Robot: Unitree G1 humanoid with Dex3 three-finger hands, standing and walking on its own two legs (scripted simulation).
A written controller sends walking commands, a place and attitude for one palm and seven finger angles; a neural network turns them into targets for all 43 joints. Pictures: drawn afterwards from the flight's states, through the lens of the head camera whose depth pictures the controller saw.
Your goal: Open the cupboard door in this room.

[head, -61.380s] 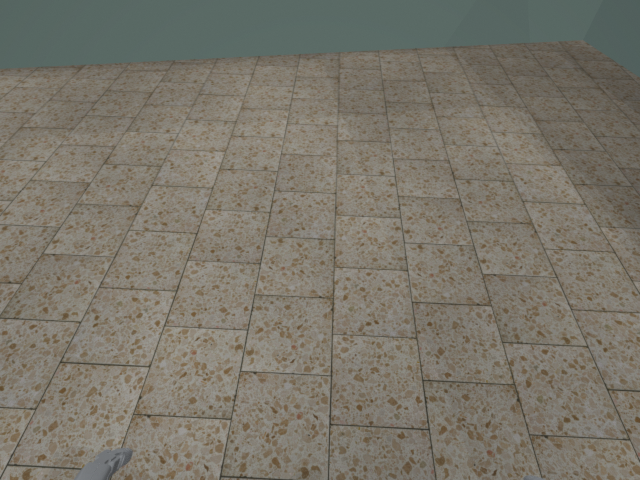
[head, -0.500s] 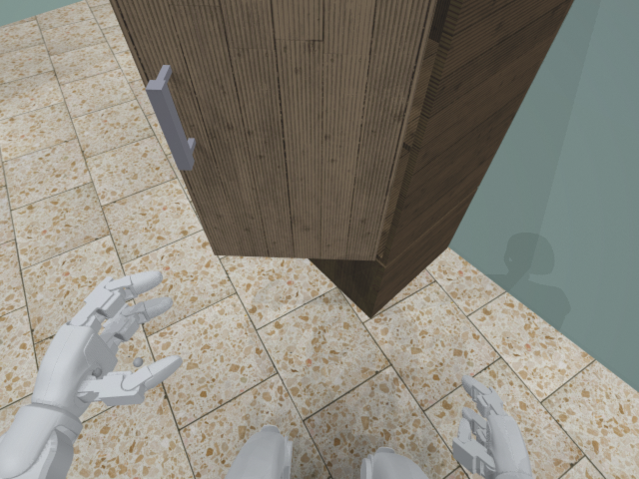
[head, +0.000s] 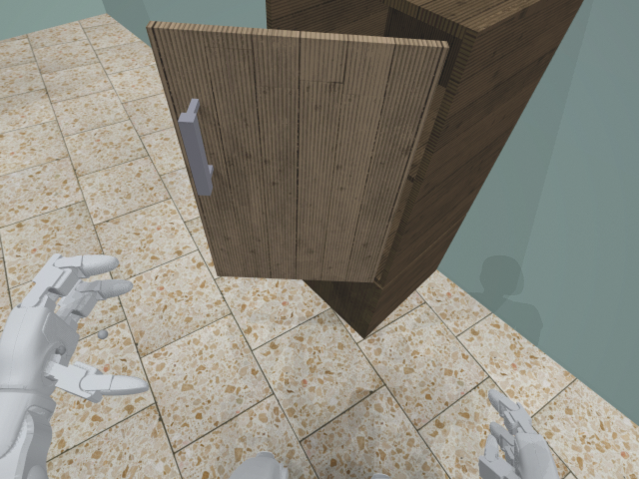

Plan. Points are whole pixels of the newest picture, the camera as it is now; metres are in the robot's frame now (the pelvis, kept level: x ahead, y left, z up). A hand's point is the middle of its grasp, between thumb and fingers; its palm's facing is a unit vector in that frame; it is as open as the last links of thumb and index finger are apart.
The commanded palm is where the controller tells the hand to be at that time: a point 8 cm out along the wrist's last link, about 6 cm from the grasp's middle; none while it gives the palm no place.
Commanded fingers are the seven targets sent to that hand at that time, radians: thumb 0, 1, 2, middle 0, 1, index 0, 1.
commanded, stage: raise the hand with hooked fingers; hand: left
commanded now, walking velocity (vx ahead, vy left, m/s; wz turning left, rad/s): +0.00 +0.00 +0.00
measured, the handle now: (199, 149) +0.57 +0.23 +0.07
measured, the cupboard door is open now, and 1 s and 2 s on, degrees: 46 46 46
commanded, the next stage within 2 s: move the hooked fingers beside the handle in 0.86 s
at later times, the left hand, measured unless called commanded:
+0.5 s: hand (82, 286) +0.30 +0.29 +0.08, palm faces +0.04 -1.00 -0.03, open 14.0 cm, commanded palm +0.27 +0.33 +0.08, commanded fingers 0.00 -0.50 0.30 -0.30 -1.20 -0.30 -1.20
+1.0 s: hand (104, 293) +0.29 +0.26 +0.08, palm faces +0.07 -1.00 -0.04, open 14.0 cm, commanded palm +0.27 +0.31 +0.08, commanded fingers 0.00 -0.50 0.30 -0.30 -1.20 -0.30 -1.20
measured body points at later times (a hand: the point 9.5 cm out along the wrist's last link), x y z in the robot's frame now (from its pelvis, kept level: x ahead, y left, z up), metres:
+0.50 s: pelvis +0.01 +0.01 +0.02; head +0.06 +0.03 +0.46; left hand +0.29 +0.35 +0.08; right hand +0.15 -0.24 -0.06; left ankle +0.03 +0.08 -0.68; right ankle +0.00 -0.11 -0.68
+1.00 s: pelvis +0.00 -0.01 +0.01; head +0.05 -0.01 +0.46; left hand +0.28 +0.32 +0.09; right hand +0.16 -0.26 -0.07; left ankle +0.03 +0.08 -0.68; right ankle +0.00 -0.11 -0.68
